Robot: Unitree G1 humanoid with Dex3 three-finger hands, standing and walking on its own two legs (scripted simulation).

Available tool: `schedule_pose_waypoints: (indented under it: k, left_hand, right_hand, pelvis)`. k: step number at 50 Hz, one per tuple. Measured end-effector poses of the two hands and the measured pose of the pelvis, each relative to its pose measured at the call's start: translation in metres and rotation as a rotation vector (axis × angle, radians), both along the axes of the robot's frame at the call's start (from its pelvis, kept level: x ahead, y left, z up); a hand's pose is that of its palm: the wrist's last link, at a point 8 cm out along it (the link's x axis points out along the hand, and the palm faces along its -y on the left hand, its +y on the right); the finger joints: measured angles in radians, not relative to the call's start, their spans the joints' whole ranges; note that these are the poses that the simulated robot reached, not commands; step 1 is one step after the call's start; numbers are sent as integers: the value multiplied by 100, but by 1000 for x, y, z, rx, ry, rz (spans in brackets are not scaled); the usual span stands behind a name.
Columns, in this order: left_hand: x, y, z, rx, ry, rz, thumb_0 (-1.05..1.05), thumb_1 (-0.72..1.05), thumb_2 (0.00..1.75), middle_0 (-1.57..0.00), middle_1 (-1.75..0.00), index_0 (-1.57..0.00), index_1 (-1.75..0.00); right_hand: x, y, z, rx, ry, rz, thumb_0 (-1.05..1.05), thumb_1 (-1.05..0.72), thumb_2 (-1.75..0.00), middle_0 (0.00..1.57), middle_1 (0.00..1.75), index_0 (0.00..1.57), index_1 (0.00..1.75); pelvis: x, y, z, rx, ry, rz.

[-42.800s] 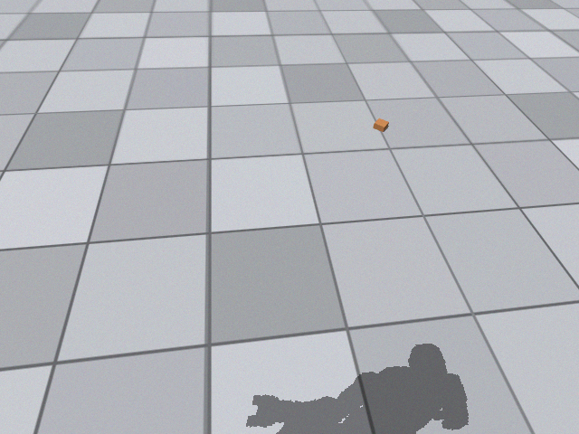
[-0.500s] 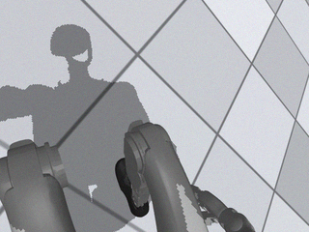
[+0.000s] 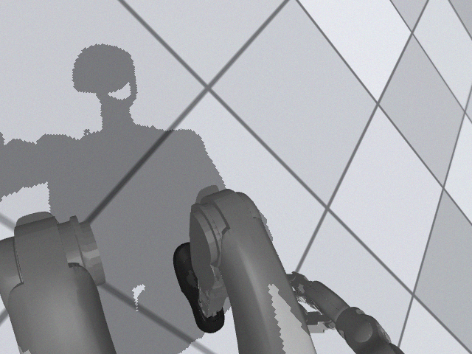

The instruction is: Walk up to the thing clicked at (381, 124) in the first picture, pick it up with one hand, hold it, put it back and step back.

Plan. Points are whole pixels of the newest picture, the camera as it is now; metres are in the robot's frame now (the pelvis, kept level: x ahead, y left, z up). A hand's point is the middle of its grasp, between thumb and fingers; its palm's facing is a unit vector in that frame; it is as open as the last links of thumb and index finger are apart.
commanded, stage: close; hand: left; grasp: from above
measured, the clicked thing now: out of the picture +0.39 +0.31 -0.28
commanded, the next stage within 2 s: settle in 1.68 s
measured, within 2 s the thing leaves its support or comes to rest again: neither
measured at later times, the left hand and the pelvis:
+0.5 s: hand out of the picture +0.37 +0.32 -0.25, palm faces -0.47 -0.10 -0.87, open 9.9 cm; pelvis +0.00 +0.00 +0.00, yaw +0 degrees
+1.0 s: hand out of the picture +0.38 +0.32 -0.25, palm faces -0.46 -0.09 -0.88, open 9.1 cm; pelvis +0.00 +0.00 +0.00, yaw +0 degrees
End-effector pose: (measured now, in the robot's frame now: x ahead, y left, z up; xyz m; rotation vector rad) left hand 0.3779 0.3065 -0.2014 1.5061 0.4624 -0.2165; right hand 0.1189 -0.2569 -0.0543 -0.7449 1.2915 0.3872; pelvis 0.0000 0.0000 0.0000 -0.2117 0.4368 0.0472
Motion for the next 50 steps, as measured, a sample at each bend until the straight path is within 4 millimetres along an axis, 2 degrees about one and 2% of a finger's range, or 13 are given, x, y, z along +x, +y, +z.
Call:
schedule_pose_waypoints:
  k: [3,9,19,30,38,50]
  left_hand:
    - [8,10,-1,-13,37,55,0,-3,61,-42,-62,-44,-61]
    - [15,16,4,-47,84,43,0,1,57,-44,-66,-48,-62]
    - [6,19,5,-68,94,-22,0,9,52,-41,-58,-53,-58]
    - [0,13,4,-45,38,-54,0,22,43,-54,-44,-63,-45]
    - [3,12,5,-38,33,-41,1,22,35,-63,-37,-70,-40]
    - [8,11,7,-40,50,-26,3,23,25,-68,-31,-77,-34]
  right_hand:
    - [-1,-1,0,-5,-12,-23,0,-90,-89,20,30,20,30]
    - [-11,5,-6,6,21,-53,0,-90,-89,20,30,20,30]
    - [-23,16,-12,21,59,-31,0,-90,-89,20,30,20,30]
    - [-11,14,-7,-10,29,21,0,-90,-89,20,30,20,30]
    - [-1,12,-3,-13,-6,28,0,-90,-89,20,30,20,30]
    - [-9,13,-6,4,13,-4,0,-90,-90,20,30,20,30]
  pelvis:
    - [2,1,-1,-4,8,1]
    - [4,2,-1,-7,10,5]
    - [1,0,-1,-5,-9,2]
    - [0,0,0,-5,-11,0]
    - [0,2,-1,-10,-8,0]
    - [1,1,0,-6,4,1]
